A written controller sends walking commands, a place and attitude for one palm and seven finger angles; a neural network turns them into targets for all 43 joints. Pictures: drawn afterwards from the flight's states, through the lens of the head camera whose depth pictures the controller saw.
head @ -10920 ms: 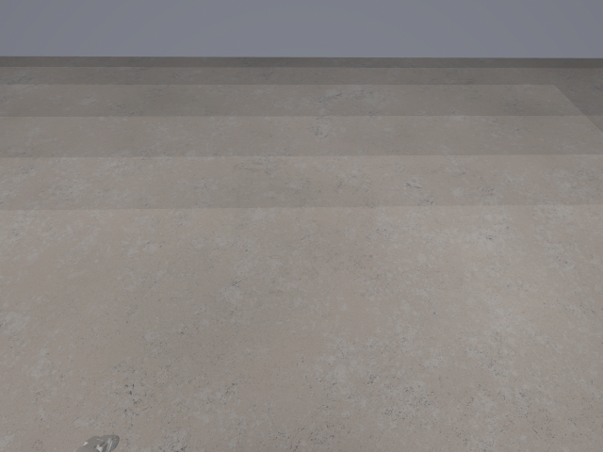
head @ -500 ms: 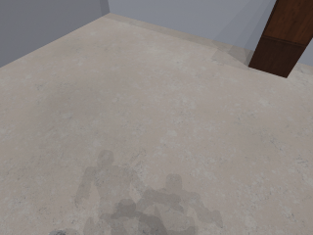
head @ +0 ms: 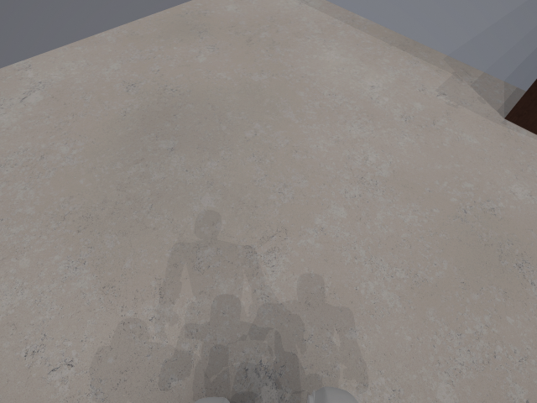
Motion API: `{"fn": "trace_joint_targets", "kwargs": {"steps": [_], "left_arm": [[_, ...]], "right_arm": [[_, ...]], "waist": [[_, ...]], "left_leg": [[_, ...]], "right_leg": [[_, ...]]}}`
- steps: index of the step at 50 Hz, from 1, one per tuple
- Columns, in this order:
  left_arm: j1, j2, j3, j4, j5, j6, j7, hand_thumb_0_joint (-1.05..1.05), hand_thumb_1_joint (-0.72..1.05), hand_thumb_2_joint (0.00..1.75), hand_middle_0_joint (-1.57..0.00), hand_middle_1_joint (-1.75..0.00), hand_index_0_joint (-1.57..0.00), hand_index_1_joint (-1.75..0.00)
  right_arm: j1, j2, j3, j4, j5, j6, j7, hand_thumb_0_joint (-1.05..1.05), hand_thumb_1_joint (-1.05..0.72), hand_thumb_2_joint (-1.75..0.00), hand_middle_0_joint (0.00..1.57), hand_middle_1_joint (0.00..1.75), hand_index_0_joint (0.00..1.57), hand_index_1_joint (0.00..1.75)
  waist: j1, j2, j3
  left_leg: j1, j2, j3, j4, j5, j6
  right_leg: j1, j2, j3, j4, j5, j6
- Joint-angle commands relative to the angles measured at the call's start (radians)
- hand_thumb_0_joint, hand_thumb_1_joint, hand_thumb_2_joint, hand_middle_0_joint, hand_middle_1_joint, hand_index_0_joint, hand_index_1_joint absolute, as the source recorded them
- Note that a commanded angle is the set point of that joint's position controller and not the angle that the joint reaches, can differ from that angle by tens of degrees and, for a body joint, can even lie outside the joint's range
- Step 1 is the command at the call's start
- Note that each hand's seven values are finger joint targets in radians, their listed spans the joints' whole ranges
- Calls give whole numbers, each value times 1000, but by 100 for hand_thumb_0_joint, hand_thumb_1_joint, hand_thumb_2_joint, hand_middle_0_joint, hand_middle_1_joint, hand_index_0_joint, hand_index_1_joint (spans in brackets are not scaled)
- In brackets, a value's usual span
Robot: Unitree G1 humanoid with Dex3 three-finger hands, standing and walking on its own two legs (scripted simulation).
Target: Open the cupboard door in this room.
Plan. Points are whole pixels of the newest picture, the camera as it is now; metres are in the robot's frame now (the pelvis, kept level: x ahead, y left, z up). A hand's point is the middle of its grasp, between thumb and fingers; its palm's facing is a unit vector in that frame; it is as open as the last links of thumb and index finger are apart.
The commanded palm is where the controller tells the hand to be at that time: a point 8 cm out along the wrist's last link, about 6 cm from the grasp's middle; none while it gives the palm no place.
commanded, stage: turn or walk to find it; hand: left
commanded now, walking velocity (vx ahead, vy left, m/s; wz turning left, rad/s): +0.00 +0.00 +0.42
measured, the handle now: out of the picture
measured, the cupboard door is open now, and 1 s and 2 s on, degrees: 0 0 0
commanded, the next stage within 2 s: none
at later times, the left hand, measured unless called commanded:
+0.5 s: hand out of the picture -0.01 +0.13 -0.15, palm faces +0.26 -0.93 -0.27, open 7.4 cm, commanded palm none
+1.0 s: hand out of the picture -0.11 +0.19 -0.16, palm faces +0.49 -0.83 -0.26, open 7.4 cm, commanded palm none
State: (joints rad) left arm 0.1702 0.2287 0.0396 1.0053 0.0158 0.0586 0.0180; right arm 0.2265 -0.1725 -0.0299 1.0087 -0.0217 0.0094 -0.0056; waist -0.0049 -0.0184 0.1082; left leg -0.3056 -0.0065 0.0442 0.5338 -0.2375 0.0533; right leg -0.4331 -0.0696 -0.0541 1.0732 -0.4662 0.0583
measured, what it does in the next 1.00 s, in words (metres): steps on the spot, turning left: right foot, then left foot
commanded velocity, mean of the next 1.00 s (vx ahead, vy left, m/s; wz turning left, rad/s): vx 0.00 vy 0.00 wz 0.42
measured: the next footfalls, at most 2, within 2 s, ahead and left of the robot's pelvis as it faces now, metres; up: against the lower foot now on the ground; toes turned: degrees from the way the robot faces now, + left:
right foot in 0.30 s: +0.04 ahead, -0.16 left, +0.00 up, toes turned +6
left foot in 0.72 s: -0.07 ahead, +0.07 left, +0.00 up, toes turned +26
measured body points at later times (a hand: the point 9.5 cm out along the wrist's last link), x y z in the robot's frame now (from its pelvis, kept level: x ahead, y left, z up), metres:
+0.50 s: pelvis -0.02 -0.07 +0.00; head +0.00 -0.09 +0.45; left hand -0.03 +0.18 -0.13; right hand +0.10 -0.32 -0.15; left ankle -0.07 +0.07 -0.65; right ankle +0.00 -0.17 -0.74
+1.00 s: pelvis -0.06 -0.03 +0.01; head -0.04 +0.00 +0.46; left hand -0.13 +0.23 -0.14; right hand +0.13 -0.21 -0.13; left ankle -0.11 +0.05 -0.74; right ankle +0.00 -0.18 -0.67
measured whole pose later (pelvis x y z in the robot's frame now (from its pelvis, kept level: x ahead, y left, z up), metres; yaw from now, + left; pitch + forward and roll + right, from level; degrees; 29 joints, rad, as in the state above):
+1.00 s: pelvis -0.06 -0.03 +0.01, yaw +27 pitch +0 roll -1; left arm 0.19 0.27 0.06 0.98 0.01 0.06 0.02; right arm 0.15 -0.19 -0.04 0.96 -0.02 0.01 0.00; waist 0.02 -0.03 0.08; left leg -0.19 -0.02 -0.01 0.44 -0.25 0.04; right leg -0.45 -0.08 -0.03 1.01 -0.42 0.10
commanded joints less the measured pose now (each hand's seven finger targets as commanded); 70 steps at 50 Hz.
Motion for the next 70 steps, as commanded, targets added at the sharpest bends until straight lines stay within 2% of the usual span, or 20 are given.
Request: {"fn": "trace_joint_targets", "kwargs": {"steps": [1, 7, 12, 13, 15, 19, 30, 33, 35, 36, 37, 39, 44, 52, 57, 58, 60, 62, 64, 70], "left_arm": [[2, 73, 24, -83, 0, -34, 2, 0, 90, 90, -20, -30, -20, -30], [-17, 60, 23, -108, -3, -30, 4, 0, 90, 90, -20, -30, -20, -30], [113, 76, 31, -86, -7, -42, 7, 0, 90, 90, -20, -30, -20, -30], [159, 106, 38, -80, -1, -49, 9, 0, 90, 90, -20, -30, -20, -30], [119, 243, 54, -120, 14, -56, 16, 0, 90, 90, -20, -30, -20, -30], [-49, 133, 35, -161, 6, -67, 16, 0, 90, 90, -20, -30, -20, -30], [172, 198, 50, -78, 20, -67, 14, 0, 90, 90, -20, -30, -20, -30], [148, 209, 56, -68, 16, -62, 15, 0, 90, 90, -20, -30, -20, -30], [126, 183, 53, -70, 0, -53, 11, 0, 90, 90, -20, -30, -20, -30], [138, 128, 46, -99, -5, -45, 5, 0, 90, 90, -20, -30, -20, -30], [82, 91, 26, -131, 3, -40, 4, 0, 90, 90, -20, -30, -20, -30], [-17, 108, 34, -122, 1, -21, 11, 0, 90, 90, -20, -30, -20, -30], [47, 101, 36, -77, 1, -29, -6, 0, 90, 90, -20, -30, -20, -30], [-28, 85, 27, -129, -4, -27, 1, 0, 90, 90, -20, -30, -20, -30], [67, 88, 28, -117, -10, -46, 6, 0, 90, 90, -20, -30, -20, -30], [105, 106, 33, -109, -7, -54, 8, 0, 90, 90, -20, -30, -20, -30], [129, 241, 56, -116, 15, -73, 18, 0, 90, 90, -20, -30, -20, -30], [63, 207, 58, -141, 2, -67, 19, 0, 90, 90, -20, -30, -20, -30], [-33, 141, 40, -163, 1, -65, 18, 0, 90, 90, -20, -30, -20, -30], [64, 133, 37, -128, 6, -76, 19, 0, 90, 90, -20, -30, -20, -30]], "right_arm": [[55, -212, -57, -48, 5, -18, -19, 0, -90, -90, 20, 30, 20, 30], [39, -233, -73, -66, -2, 1, -10, 0, -90, -90, 20, 30, 20, 30], [-24, -241, -85, -106, -3, 17, -1, 0, -90, -90, 20, 30, 20, 30], [-34, -216, -85, -115, 2, 21, 2, 0, -90, -90, 20, 30, 20, 30], [-44, -132, -72, -155, 2, 24, 7, 0, -90, -90, 20, 30, 20, 30], [13, -158, -81, -91, -7, 48, 24, 0, -90, -90, 20, 30, 20, 30], [-134, -124, -40, -114, 12, 30, 17, 0, -90, -90, 20, 30, 20, 30], [-88, -129, -34, -101, 17, 17, 11, 0, -90, -90, 20, 30, 20, 30], [-21, -176, -43, -83, 12, 2, 12, 0, -90, -90, 20, 30, 20, 30], [0, -275, -67, -86, 2, -6, 10, 0, -90, -90, 20, 30, 20, 30], [47, -328, -78, -78, 6, 4, 7, 0, -90, -90, 20, 30, 20, 30], [27, -276, -68, -59, 2, 4, -16, 0, -90, -90, 20, 30, 20, 30], [-45, -232, -56, -87, 7, -8, -17, 0, -90, -90, 20, 30, 20, 30], [-13, -238, -70, -94, -3, 3, -11, 0, -90, -90, 20, 30, 20, 30], [-45, -238, -77, -112, -2, 10, -7, 0, -90, -90, 20, 30, 20, 30], [-46, -222, -76, -116, 5, 10, -4, 0, -90, -90, 20, 30, 20, 30], [-17, -115, -58, -147, 12, 7, 5, 0, -90, -90, 20, 30, 20, 30], [-40, -168, -77, -124, 1, 38, 4, 0, -90, -90, 20, 30, 20, 30], [11, -158, -78, -82, -2, 47, 17, 0, -90, -90, 20, 30, 20, 30], [-15, -132, -61, -69, 0, 49, 20, 0, -90, -90, 20, 30, 20, 30]], "waist": [[-17, 109, -189], [-31, 174, -147], [26, 169, -153], [46, 102, -148], [50, -282, -79], [-47, -116, -15], [71, -186, -131], [43, -183, -179], [-5, -70, -206], [-16, 190, -226], [-46, 292, -195], [-49, 260, -123], [1, 146, -131], [-24, 175, -115], [23, 156, -150], [40, 115, -165], [46, -286, -155], [32, -210, -99], [-24, -104, -61], [16, -131, -84]], "left_leg": [[224, 251, -305, -208, 368, 124], [121, 233, -366, -225, 215, 126], [-53, 174, -385, -164, 82, 74], [-147, 114, -336, -91, -12, 27], [-336, -65, -112, 364, -312, -80], [-253, 17, -119, 692, -128, -86], [-145, 26, 2, 287, -255, -112], [-31, 21, 36, 64, -170, -98], [207, 69, -2, -181, 104, -71], [372, 298, -277, -193, 392, 17], [346, 429, -371, -186, 644, 124], [227, 350, -331, -188, 566, 127], [253, 238, -205, -180, 567, 96], [197, 237, -309, -176, 479, 123], [80, 193, -351, -97, 427, 86], [16, 154, -330, -45, 321, 46], [-266, -68, -101, 295, -310, -78], [-224, -15, -155, 602, -309, -71], [-225, 19, -131, 694, -175, -84], [-221, 42, -73, 591, -150, -126]], "right_leg": [[-95, -12, 50, -5, 43, 16], [6, 22, 33, -205, 17, 12], [269, 48, 9, -548, 161, -2], [374, 12, 27, -675, 212, -9], [290, -398, 445, -884, 73, -171], [99, -239, 173, -828, 205, -147], [403, -285, 60, -672, 746, -207], [412, -283, 27, -597, 784, -178], [257, -230, -68, -457, 620, -82], [2, -114, -126, -286, 215, -10], [-105, -58, -86, -136, -178, 13], [-123, -52, 26, 4, -98, 9], [-112, -35, 24, 25, 64, 33], [-23, 1, 27, -195, 25, 31], [213, 37, 4, -531, 172, 9], [320, 13, 11, -666, 278, 5], [469, -372, 371, -776, 485, -150], [237, -367, 342, -818, 335, -217], [194, -270, 174, -798, 305, -173], [307, -255, 60, -757, 529, -178]]}}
